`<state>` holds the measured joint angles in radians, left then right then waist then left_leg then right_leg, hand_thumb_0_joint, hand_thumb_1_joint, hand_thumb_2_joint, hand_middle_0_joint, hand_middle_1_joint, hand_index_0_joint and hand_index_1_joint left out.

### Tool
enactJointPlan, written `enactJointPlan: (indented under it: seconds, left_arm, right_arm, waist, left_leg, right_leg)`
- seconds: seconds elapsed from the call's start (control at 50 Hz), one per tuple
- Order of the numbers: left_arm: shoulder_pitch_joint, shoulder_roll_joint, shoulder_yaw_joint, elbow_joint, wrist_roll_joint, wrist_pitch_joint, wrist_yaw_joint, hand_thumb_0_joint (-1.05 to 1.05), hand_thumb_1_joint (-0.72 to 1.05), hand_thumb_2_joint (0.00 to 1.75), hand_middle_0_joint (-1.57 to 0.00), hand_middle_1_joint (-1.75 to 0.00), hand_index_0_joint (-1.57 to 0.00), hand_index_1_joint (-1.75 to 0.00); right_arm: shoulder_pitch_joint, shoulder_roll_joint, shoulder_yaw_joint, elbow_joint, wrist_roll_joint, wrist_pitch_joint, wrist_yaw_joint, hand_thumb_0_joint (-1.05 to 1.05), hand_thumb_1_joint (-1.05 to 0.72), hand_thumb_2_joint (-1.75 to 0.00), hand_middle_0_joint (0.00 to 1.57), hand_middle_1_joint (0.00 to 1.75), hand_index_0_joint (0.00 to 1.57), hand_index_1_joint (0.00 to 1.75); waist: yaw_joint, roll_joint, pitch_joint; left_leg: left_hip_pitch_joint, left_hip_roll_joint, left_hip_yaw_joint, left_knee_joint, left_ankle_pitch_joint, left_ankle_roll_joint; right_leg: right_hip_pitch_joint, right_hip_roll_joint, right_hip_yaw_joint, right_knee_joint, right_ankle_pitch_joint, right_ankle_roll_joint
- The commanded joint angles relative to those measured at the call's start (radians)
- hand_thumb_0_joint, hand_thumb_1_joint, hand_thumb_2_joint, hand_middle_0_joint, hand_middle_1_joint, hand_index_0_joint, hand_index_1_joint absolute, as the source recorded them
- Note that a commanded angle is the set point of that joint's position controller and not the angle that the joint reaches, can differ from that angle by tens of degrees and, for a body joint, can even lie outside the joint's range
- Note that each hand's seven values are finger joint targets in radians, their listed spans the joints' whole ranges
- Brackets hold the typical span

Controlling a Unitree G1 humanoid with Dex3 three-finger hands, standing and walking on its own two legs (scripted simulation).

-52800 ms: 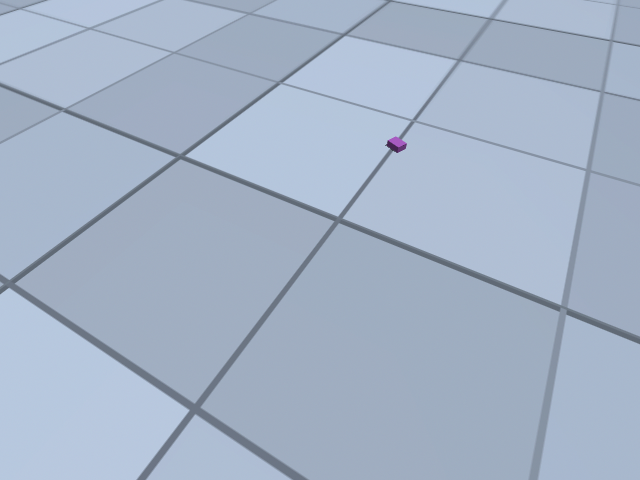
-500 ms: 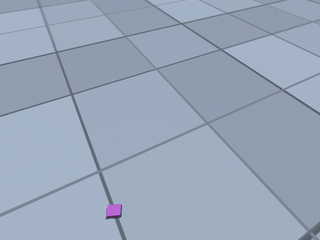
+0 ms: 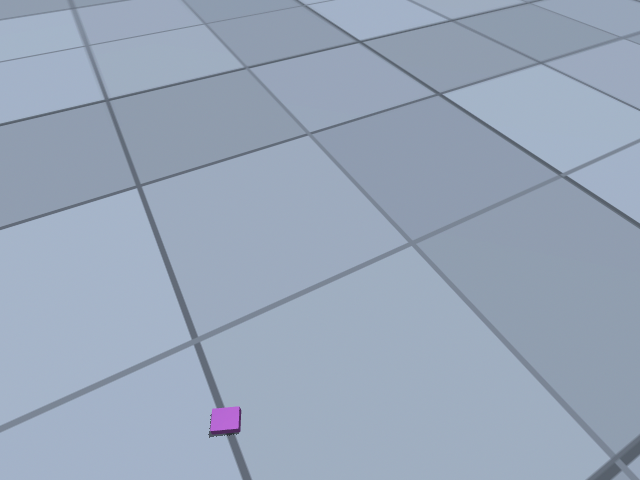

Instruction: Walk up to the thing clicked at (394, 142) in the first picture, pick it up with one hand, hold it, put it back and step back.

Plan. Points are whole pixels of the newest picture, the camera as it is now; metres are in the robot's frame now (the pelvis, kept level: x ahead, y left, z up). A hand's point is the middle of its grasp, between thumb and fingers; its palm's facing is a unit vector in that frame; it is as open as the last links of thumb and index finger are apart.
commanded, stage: step back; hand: left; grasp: from above
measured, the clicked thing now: (226, 420) +0.44 +0.28 -0.76
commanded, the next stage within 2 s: none
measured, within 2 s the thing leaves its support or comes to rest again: neither
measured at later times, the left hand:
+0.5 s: hand out of the picture +0.06 +0.30 -0.18, palm faces -0.07 -0.93 -0.36, open 7.4 cm
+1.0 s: hand out of the picture -0.08 +0.27 -0.14, palm faces -0.07 -0.90 -0.43, open 7.4 cm
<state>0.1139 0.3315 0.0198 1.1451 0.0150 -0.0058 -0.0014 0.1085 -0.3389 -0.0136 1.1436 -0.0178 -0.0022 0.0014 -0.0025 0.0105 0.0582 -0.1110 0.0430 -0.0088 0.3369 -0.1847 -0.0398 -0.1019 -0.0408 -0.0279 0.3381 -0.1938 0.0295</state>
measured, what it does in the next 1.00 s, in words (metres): walks backwards: right foot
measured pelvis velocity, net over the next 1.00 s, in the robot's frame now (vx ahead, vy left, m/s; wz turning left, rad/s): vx -0.21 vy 0.01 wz -0.07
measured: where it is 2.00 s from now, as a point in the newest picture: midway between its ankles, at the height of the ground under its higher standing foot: outside the picture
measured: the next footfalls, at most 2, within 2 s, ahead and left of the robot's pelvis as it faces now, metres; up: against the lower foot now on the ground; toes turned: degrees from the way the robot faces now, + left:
right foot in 0.74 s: -0.13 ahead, -0.10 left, +0.00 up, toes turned -4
left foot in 1.12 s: -0.24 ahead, +0.14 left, +0.00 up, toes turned -4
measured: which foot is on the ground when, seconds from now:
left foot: down 0.00-0.76, up 0.78-1.00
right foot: down 0.00-0.28, up 0.30-0.72, down 0.74-1.00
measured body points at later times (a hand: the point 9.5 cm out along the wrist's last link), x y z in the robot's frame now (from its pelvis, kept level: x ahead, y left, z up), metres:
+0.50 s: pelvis -0.08 +0.04 -0.01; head +0.00 +0.07 +0.43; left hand +0.06 +0.35 -0.15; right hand -0.02 -0.28 -0.12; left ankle -0.04 +0.13 -0.75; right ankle -0.11 -0.10 -0.66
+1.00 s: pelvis -0.21 +0.01 -0.02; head -0.15 -0.01 +0.43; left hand -0.08 +0.32 -0.12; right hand -0.15 -0.31 -0.15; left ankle -0.24 +0.16 -0.68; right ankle -0.17 -0.09 -0.75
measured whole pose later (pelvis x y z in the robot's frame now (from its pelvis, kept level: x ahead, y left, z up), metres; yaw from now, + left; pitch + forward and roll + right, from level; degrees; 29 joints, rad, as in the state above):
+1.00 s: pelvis -0.21 +0.01 -0.02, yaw -4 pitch -1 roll +1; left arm 0.16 0.34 0.08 0.81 0.04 0.04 0.01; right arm 0.18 -0.42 -0.05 0.90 0.00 0.05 -0.02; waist 0.01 0.03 0.15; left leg -0.40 -0.11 -0.14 1.07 -0.47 -0.03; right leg -0.33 0.00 0.01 0.57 -0.23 -0.03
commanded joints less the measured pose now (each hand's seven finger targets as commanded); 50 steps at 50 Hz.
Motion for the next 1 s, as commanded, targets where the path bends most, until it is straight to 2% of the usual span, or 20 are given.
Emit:
enactJointPlan:
  seconds: [0.0,0.06,0.18,0.22,0.24,0.26,0.28,0.3,0.32,0.4,0.58,0.64,0.7,0.72,0.74,0.76,0.78,0.84,0.92,0.98]
  left_arm:
    - [-0.027,0.281,0.081,-0.104,-0.028,-0.01,0.025,0.0,0.9,0.9,-0.2,-0.3,-0.2,-0.3]
    - [-0.025,0.278,0.088,-0.139,-0.029,-0.002,0.028,0.0,0.9,0.9,-0.2,-0.3,-0.2,-0.3]
    - [-0.132,0.324,0.103,-0.255,0.007,0.019,0.026,0.0,0.9,0.9,-0.2,-0.3,-0.2,-0.3]
    - [-0.159,0.307,0.097,-0.277,0.004,0.029,0.024,0.0,0.9,0.9,-0.2,-0.3,-0.2,-0.3]
    - [-0.161,0.278,0.088,-0.29,-0.003,0.035,0.025,0.0,0.9,0.9,-0.2,-0.3,-0.2,-0.3]
    - [-0.14,0.218,0.076,-0.293,-0.014,0.044,0.028,0.0,0.9,0.9,-0.2,-0.3,-0.2,-0.3]
    - [-0.11,0.203,0.078,-0.295,-0.011,0.055,0.038,0.0,0.9,0.9,-0.2,-0.3,-0.2,-0.3]
    - [-0.062,0.212,0.078,-0.291,-0.01,0.059,0.044,0.0,0.9,0.9,-0.2,-0.3,-0.2,-0.3]
    - [-0.044,0.206,0.073,-0.284,-0.009,0.061,0.049,0.0,0.9,0.9,-0.2,-0.3,-0.2,-0.3]
    - [0.031,0.23,0.081,-0.274,-0.018,0.065,0.044,0.0,0.9,0.9,-0.2,-0.3,-0.2,-0.3]
    - [0.029,0.231,0.105,-0.339,0.0,0.045,0.027,0.0,0.9,0.9,-0.2,-0.3,-0.2,-0.3]
    - [0.101,0.223,0.109,-0.322,0.003,0.038,0.021,0.0,0.9,0.9,-0.2,-0.3,-0.2,-0.3]
    - [0.197,0.218,0.119,-0.274,0.013,0.03,0.015,0.0,0.9,0.9,-0.2,-0.3,-0.2,-0.3]
    - [0.2,0.259,0.129,-0.286,0.024,0.023,0.017,0.0,0.9,0.9,-0.2,-0.3,-0.2,-0.3]
    - [0.156,0.334,0.148,-0.313,0.028,0.019,0.014,0.0,0.9,0.9,-0.2,-0.3,-0.2,-0.3]
    - [0.081,0.424,0.159,-0.362,0.032,0.023,0.014,0.0,0.9,0.9,-0.2,-0.3,-0.2,-0.3]
    - [0.003,0.393,0.155,-0.39,0.036,0.02,0.018,0.0,0.9,0.9,-0.2,-0.3,-0.2,-0.3]
    - [-0.075,0.263,0.128,-0.412,0.02,0.013,0.024,0.0,0.9,0.9,-0.2,-0.3,-0.2,-0.3]
    - [0.038,0.227,0.121,-0.423,0.026,0.017,0.028,0.0,0.9,0.9,-0.2,-0.3,-0.2,-0.3]
    - [0.068,0.24,0.127,-0.427,0.026,0.025,0.039,0.0,0.9,0.9,-0.2,-0.3,-0.2,-0.3]
  right_arm:
    - [-0.048,-0.242,-0.053,-0.101,0.022,0.004,-0.007,0.0,-0.9,-0.9,0.2,0.3,0.2,0.3]
    - [-0.03,-0.229,-0.059,-0.127,0.029,0.015,-0.004,0.0,-0.9,-0.9,0.2,0.3,0.2,0.3]
    - [0.055,-0.215,-0.08,-0.172,0.017,0.049,0.012,0.0,-0.9,-0.9,0.2,0.3,0.2,0.3]
    - [0.102,-0.223,-0.087,-0.17,0.015,0.042,0.015,0.0,-0.9,-0.9,0.2,0.3,0.2,0.3]
    - [0.097,-0.252,-0.094,-0.185,0.01,0.035,0.012,0.0,-0.9,-0.9,0.2,0.3,0.2,0.3]
    - [0.067,-0.314,-0.108,-0.196,0.001,0.025,0.007,0.0,-0.9,-0.9,0.2,0.3,0.2,0.3]
    - [0.086,-0.344,-0.115,-0.204,-0.008,0.017,0.0,0.0,-0.9,-0.9,0.2,0.3,0.2,0.3]
    - [0.069,-0.35,-0.116,-0.214,-0.013,0.011,-0.006,0.0,-0.9,-0.9,0.2,0.3,0.2,0.3]
    - [0.057,-0.356,-0.121,-0.236,-0.017,0.01,-0.011,0.0,-0.9,-0.9,0.2,0.3,0.2,0.3]
    - [-0.04,-0.277,-0.105,-0.298,-0.017,0.004,-0.031,0.0,-0.9,-0.9,0.2,0.3,0.2,0.3]
    - [0.067,-0.291,-0.113,-0.335,-0.011,0.006,-0.035,0.0,-0.9,-0.9,0.2,0.3,0.2,0.3]
    - [0.015,-0.294,-0.11,-0.357,-0.011,0.014,-0.034,0.0,-0.9,-0.9,0.2,0.3,0.2,0.3]
    - [-0.024,-0.293,-0.105,-0.361,0.004,0.033,-0.025,0.0,-0.9,-0.9,0.2,0.3,0.2,0.3]
    - [-0.018,-0.266,-0.093,-0.364,0.013,0.036,-0.021,0.0,-0.9,-0.9,0.2,0.3,0.2,0.3]
    - [-0.007,-0.21,-0.079,-0.371,0.016,0.038,-0.019,0.0,-0.9,-0.9,0.2,0.3,0.2,0.3]
    - [-0.044,-0.232,-0.096,-0.37,0.012,0.045,-0.036,0.0,-0.9,-0.9,0.2,0.3,0.2,0.3]
    - [-0.016,-0.266,-0.11,-0.347,0.01,0.045,-0.038,0.0,-0.9,-0.9,0.2,0.3,0.2,0.3]
    - [0.081,-0.23,-0.085,-0.294,0.027,0.038,-0.03,0.0,-0.9,-0.9,0.2,0.3,0.2,0.3]
    - [0.083,-0.23,-0.068,-0.315,0.024,0.024,-0.037,0.0,-0.9,-0.9,0.2,0.3,0.2,0.3]
    - [0.072,-0.216,-0.066,-0.341,0.014,0.016,-0.037,0.0,-0.9,-0.9,0.2,0.3,0.2,0.3]
  waist:
    - [0.0,-0.033,-0.026]
    - [-0.003,-0.047,-0.095]
    - [-0.031,-0.213,-0.127]
    - [-0.05,-0.182,-0.127]
    - [-0.059,-0.076,-0.1]
    - [-0.044,0.119,-0.072]
    - [-0.038,0.146,-0.083]
    - [-0.018,0.118,-0.092]
    - [-0.025,0.159,-0.108]
    - [0.028,0.154,-0.121]
    - [-0.039,0.139,-0.115]
    - [-0.008,0.148,-0.151]
    - [0.037,0.12,-0.155]
    - [0.04,0.017,-0.134]
    - [0.024,-0.221,-0.064]
    - [0.07,-0.284,-0.002]
    - [0.034,-0.25,0.067]
    - [-0.042,-0.131,0.035]
    - [0.035,-0.128,-0.052]
    - [0.058,-0.182,-0.105]
  left_leg:
    - [-0.056,0.071,-0.045,0.102,0.347,0.08]
    - [-0.046,0.045,-0.023,0.188,0.332,0.085]
    - [-0.081,-0.074,0.004,0.465,-0.241,0.088]
    - [-0.053,-0.033,-0.023,0.364,-0.061,0.097]
    - [-0.108,0.057,-0.108,0.213,0.165,0.128]
    - [-0.105,0.19,-0.289,0.047,0.384,0.162]
    - [-0.031,0.257,-0.399,0.018,0.493,0.183]
    - [-0.002,0.286,-0.385,0.057,0.61,0.218]
    - [-0.012,0.289,-0.403,0.051,0.616,0.202]
    - [0.018,0.196,-0.216,0.12,0.514,0.225]
    - [0.074,0.265,-0.242,0.132,0.421,0.305]
    - [0.026,0.244,-0.201,0.179,0.313,0.264]
    - [-0.156,0.18,-0.136,0.244,0.115,0.182]
    - [-0.263,0.116,-0.1,0.319,-0.023,0.131]
    - [-0.457,-0.067,-0.034,0.488,-0.289,0.056]
    - [-0.363,-0.137,-0.09,0.739,-0.46,0.034]
    - [-0.29,-0.106,-0.153,0.849,-0.422,0.036]
    - [-0.375,-0.185,-0.176,0.876,-0.268,0.037]
    - [-0.421,-0.165,-0.127,0.757,-0.29,0.008]
    - [-0.396,-0.1,-0.095,0.552,-0.342,0.006]
  right_leg:
    - [-0.042,-0.092,0.072,0.055,0.405,-0.059]
    - [-0.044,-0.111,0.091,0.084,0.426,-0.097]
    - [-0.197,-0.277,0.234,0.054,0.293,-0.246]
    - [-0.232,-0.216,0.165,0.151,0.22,-0.191]
    - [-0.215,-0.109,0.091,0.294,0.131,-0.126]
    - [-0.275,0.068,0.036,0.47,-0.06,-0.067]
    - [-0.362,0.141,0.14,0.585,-0.398,-0.066]
    - [-0.385,0.139,0.188,0.693,-0.442,-0.067]
    - [-0.4,0.148,0.226,0.756,-0.437,-0.067]
    - [-0.419,0.138,0.237,0.874,-0.29,-0.057]
    - [-0.353,0.087,0.144,0.637,-0.348,-0.001]
    - [-0.251,0.046,0.103,0.414,-0.281,-0.022]
    - [-0.033,0.057,0.055,0.111,-0.032,-0.053]
    - [-0.011,-0.016,0.197,0.057,-0.052,-0.082]
    - [-0.03,-0.194,0.493,-0.02,-0.088,-0.156]
    - [-0.324,-0.369,0.64,-0.092,-0.12,-0.341]
    - [-0.455,-0.37,0.644,-0.116,-0.134,-0.343]
    - [-0.253,-0.149,0.265,0.024,0.179,-0.197]
    - [-0.015,-0.144,0.243,0.085,0.237,-0.217]
    - [0.105,-0.207,0.268,0.129,0.329,-0.251]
